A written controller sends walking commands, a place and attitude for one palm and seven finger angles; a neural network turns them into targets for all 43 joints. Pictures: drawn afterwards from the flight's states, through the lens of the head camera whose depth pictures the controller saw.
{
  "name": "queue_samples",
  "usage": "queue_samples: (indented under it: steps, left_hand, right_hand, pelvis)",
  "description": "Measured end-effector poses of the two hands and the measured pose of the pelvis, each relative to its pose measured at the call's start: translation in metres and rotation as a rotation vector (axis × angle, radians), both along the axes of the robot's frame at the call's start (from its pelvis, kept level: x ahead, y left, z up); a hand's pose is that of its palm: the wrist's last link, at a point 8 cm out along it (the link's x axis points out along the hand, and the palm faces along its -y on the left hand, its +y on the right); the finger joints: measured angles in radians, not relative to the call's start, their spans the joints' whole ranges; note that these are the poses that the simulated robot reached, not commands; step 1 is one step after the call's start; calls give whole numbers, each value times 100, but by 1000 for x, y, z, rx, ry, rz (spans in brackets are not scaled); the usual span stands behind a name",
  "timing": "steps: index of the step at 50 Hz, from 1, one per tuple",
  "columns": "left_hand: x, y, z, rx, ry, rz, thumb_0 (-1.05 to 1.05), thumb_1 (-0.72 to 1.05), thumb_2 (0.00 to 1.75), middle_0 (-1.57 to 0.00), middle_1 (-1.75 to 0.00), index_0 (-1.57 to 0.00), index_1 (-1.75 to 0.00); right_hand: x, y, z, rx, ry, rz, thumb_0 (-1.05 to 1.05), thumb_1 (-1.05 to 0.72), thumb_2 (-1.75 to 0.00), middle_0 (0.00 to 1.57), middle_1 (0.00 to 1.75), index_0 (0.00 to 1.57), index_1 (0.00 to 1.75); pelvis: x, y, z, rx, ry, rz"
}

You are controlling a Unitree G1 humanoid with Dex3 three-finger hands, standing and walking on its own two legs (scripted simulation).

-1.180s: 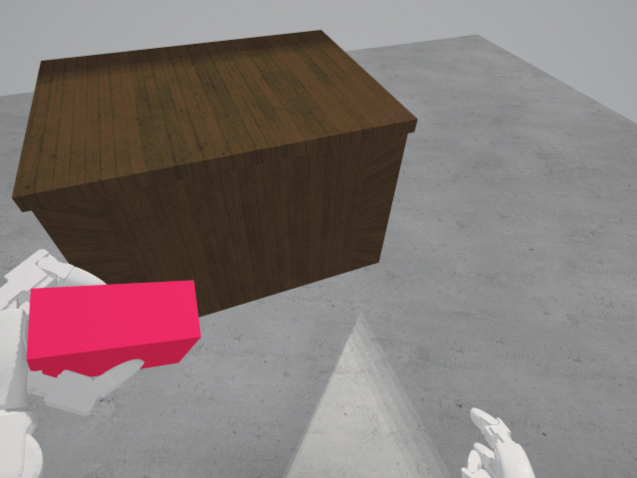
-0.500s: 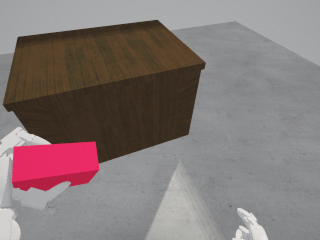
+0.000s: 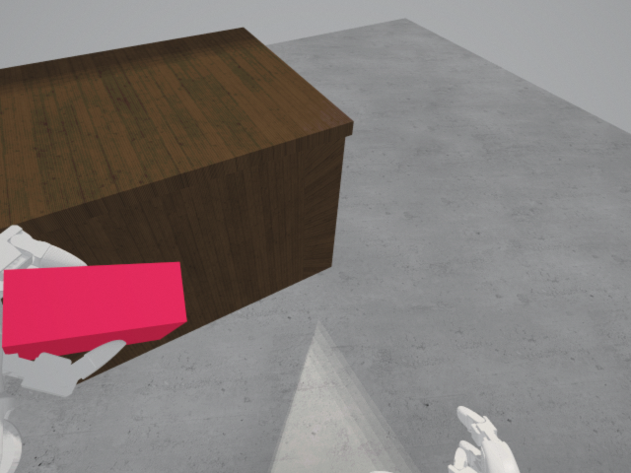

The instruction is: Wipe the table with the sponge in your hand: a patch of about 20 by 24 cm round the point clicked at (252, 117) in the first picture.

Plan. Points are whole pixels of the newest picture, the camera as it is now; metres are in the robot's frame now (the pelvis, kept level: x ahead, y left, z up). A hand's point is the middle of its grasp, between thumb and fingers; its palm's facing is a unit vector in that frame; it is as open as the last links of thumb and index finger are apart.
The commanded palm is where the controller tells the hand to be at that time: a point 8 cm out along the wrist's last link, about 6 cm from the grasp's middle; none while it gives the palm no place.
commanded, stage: turn to face it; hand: left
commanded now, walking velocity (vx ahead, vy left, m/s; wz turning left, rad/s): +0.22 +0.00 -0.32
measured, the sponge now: (123, 308) +0.24 +0.21 +0.15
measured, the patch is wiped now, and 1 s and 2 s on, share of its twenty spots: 0.00 0.00 0.00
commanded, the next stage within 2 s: take the last steps up to it in 0.60 s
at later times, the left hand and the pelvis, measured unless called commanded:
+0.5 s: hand (182, 248) +0.29 +0.16 +0.18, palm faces +0.39 -0.79 -0.47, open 10.1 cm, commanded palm +0.24 +0.21 +0.18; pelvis +0.08 -0.07 -0.01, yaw +0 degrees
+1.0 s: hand (138, 285) +0.25 +0.19 +0.17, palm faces +0.51 -0.76 -0.41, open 10.1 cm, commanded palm +0.19 +0.23 +0.18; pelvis +0.07 -0.07 +0.00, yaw +7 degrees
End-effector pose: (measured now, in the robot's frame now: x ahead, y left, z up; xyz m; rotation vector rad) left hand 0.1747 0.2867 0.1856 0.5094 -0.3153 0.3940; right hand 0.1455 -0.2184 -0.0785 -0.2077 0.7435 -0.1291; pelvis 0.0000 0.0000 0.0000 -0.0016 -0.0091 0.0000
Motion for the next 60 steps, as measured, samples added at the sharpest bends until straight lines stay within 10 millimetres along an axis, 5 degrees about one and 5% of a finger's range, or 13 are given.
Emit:
queue_samples:
  steps: [6,12,18,24,31,37,43,52,60]
  left_hand:
    - [52,-42,3,36,50,-87,-1,-48,98,-74,-134,-74,-134]
    - [89,-83,-3,103,61,-128,-1,-48,98,-74,-134,-74,-134]
    - [93,-99,8,129,79,-131,-1,-48,98,-74,-134,-74,-134]
    - [80,-90,12,96,20,-73,-1,-48,98,-74,-134,-75,-134]
    - [67,-75,-3,-13,12,26,-1,-48,98,-74,-134,-75,-134]
    - [60,-88,-8,-41,40,42,-1,-48,98,-74,-134,-75,-134]
    - [51,-89,-1,-27,48,28,-1,-48,98,-74,-134,-75,-134]
    - [23,-55,1,-27,9,125,-1,-48,98,-74,-134,-75,-134]
    - [23,-41,2,2,0,160,-1,-48,98,-74,-134,-75,-134]
  right_hand:
    - [18,-10,-8,73,2,-40,1,-91,-90,20,30,21,30]
    - [41,-53,-41,79,56,-63,1,-90,-90,20,30,21,30]
    - [56,-92,-28,21,83,-98,1,-91,-90,20,30,20,30]
    - [74,-107,-11,-55,46,-67,1,-91,-90,20,30,20,30]
    - [95,-91,0,-45,-2,8,1,-91,-90,20,30,20,30]
    - [109,-71,-4,26,-46,94,1,-91,-90,20,30,20,30]
    - [100,-65,-8,34,3,113,1,-91,-90,20,30,21,30]
    - [86,-63,-6,-52,50,125,1,-91,-90,20,30,21,30]
    - [89,-42,-13,13,31,125,1,-91,-90,20,30,20,30]
  pelvis:
    - [32,-21,1,-5,2,-47]
    - [56,-50,-18,5,-19,-33]
    - [67,-64,-8,32,-12,-35]
    - [78,-70,-8,21,-18,1]
    - [82,-74,-5,16,-20,25]
    - [75,-82,-7,11,-16,41]
    - [70,-81,-3,27,-15,86]
    - [65,-63,-2,39,-3,121]
    - [76,-58,-3,23,-23,179]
